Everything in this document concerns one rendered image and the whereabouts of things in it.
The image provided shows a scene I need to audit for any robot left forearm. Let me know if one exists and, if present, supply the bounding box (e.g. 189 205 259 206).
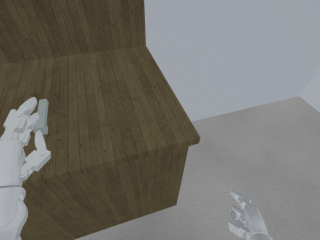
0 185 28 240

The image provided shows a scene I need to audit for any tap lever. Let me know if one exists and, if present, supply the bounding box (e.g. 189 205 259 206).
32 98 49 135

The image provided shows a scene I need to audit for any left robot hand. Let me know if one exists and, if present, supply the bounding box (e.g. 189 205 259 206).
0 97 51 187

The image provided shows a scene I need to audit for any right robot hand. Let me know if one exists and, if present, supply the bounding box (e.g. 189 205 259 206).
228 189 268 240

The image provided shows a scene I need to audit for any counter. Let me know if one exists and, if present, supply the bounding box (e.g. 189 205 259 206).
0 0 201 240

